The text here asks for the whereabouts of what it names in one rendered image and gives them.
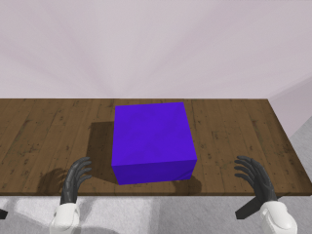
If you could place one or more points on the left robot forearm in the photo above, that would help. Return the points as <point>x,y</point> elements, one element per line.
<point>66,220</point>

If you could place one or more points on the robot left hand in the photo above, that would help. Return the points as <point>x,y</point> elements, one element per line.
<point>72,182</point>

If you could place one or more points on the table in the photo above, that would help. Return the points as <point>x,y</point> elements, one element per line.
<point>40,138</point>

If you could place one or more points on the carton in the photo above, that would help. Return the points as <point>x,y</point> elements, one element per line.
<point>152,143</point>

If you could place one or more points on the right robot forearm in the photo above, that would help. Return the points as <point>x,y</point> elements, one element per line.
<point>276,220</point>

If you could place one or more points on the robot right hand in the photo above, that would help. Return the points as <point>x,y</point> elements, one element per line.
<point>257,177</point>

